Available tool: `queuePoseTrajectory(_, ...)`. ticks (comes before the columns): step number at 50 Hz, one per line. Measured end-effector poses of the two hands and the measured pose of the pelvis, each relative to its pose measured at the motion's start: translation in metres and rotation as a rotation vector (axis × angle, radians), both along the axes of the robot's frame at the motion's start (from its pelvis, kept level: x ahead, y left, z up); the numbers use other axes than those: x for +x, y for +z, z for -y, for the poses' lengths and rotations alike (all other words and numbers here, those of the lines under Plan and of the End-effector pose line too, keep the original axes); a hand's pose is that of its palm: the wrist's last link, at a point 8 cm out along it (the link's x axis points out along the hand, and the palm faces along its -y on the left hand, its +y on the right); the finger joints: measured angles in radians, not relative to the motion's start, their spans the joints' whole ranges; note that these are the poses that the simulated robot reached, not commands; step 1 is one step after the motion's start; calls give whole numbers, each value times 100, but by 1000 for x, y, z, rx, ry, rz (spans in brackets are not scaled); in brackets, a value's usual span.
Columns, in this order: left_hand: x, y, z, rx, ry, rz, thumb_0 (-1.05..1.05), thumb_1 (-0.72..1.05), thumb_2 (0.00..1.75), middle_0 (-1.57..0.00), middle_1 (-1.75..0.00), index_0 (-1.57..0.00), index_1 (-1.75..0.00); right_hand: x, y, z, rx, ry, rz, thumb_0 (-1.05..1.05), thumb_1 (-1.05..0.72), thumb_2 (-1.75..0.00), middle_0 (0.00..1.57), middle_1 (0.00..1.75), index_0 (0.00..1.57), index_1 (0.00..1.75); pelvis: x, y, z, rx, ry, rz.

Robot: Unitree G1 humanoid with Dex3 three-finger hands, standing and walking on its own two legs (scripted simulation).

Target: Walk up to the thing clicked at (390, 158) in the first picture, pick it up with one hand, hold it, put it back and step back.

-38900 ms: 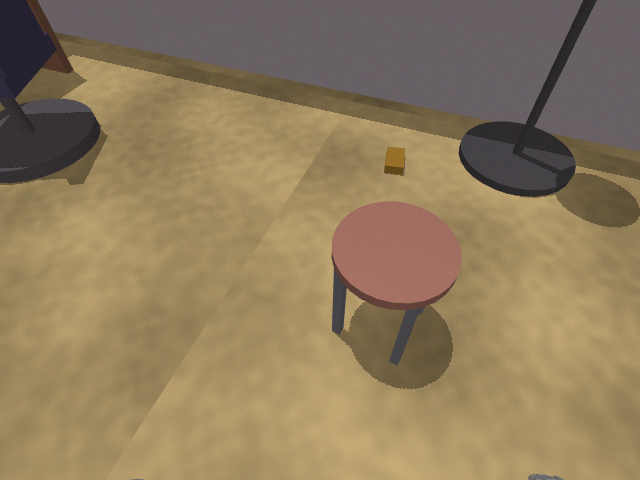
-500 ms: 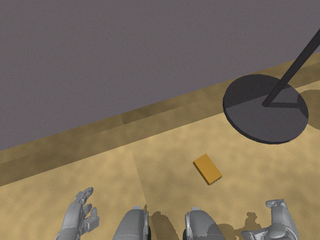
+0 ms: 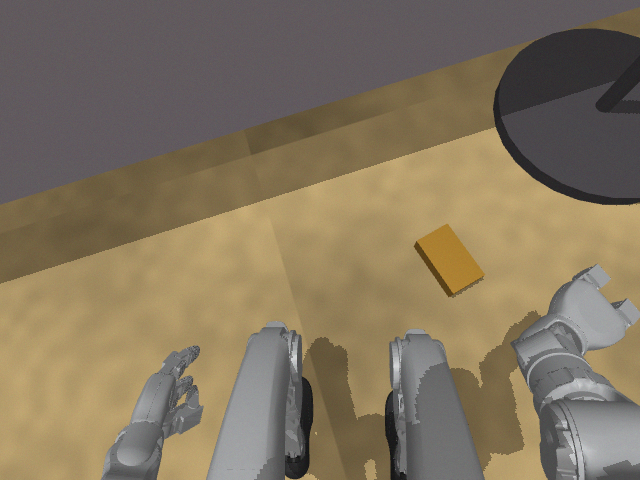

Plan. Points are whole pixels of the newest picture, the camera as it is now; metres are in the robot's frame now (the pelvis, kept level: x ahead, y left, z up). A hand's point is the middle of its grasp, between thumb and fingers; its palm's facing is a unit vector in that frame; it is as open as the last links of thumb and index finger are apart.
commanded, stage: rise first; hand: right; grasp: from above
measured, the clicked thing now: (447, 260) +0.49 -0.25 -0.50
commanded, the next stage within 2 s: none
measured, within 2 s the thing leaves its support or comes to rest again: neither
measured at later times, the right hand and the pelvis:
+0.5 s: hand (505, 290) +0.38 -0.29 -0.30, palm faces -0.14 +0.46 -0.88, open 13.9 cm; pelvis -0.04 -0.02 -0.14, yaw +3 degrees
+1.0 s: hand (487, 275) +0.42 -0.28 -0.35, palm faces -0.17 +0.43 -0.89, open 13.7 cm; pelvis -0.03 -0.01 -0.18, yaw +4 degrees
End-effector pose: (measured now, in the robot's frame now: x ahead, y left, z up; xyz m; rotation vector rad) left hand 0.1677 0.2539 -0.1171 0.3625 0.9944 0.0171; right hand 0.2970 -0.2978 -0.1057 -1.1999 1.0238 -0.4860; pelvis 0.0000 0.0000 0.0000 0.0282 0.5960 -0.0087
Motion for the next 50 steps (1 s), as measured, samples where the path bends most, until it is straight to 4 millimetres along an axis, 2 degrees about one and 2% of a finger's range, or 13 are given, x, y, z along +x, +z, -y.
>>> queuePoseTrajectory(6, -52, -56, -4, -23, -1, -90, 0, 90, 90, -20, -30, -20, -30, 37, -36, -10, 0, -72, 79, 0, 56, -102, 9, 106, 9, 106, -22, -50, -3, 0, 10, -9)
queuePoseTrajectory(12, -102, -97, -2, -60, 33, -177, 0, 91, 90, -20, -30, -20, -30, 53, -64, -9, 15, -91, 51, 0, 55, -101, 10, 107, 9, 107, -37, -87, 1, 14, 20, -10)
queuePoseTrajectory(18, -145, -123, 2, -79, 73, -250, 0, 91, 90, -20, -30, -20, -30, 61, -95, 0, 72, -137, 21, 0, 53, -101, 9, 107, 10, 107, -43, -117, 10, 30, 24, -14)
queuePoseTrajectory(25, -182, -137, 6, -83, 102, -351, 0, 91, 90, -20, -30, -20, -30, 78, -132, 0, 107, -136, -5, 0, 51, -99, 8, 109, 10, 107, -41, -142, 17, 46, 19, -20)
queuePoseTrajectory(31, -199, -147, 4, -97, 110, -425, 0, 91, 90, -20, -30, -20, -30, 100, -152, -7, 72, -109, -7, 0, 49, -98, 8, 109, 11, 106, -35, -157, 17, 44, 22, -35)
queuePoseTrajectory(39, -204, -163, -3, -143, 106, -471, 0, 91, 90, -20, -30, -20, -30, 125, -164, -15, 58, -100, -3, 0, 47, -96, 9, 111, 12, 107, -28, -169, 11, 38, 31, -43)
queuePoseTrajectory(43, -202, -170, -6, -159, 92, -476, 0, 91, 90, -20, -30, -20, -30, 128, -171, -16, 63, -110, -8, 0, 46, -95, 9, 112, 13, 108, -27, -174, 8, 36, 37, -39)
queuePoseTrajectory(50, -198, -177, -11, -146, 51, -467, 0, 92, 91, -20, -30, -20, -30, 121, -186, -11, 74, -130, -26, 0, 47, -94, 9, 111, 13, 107, -30, -184, 6, 40, 41, -20)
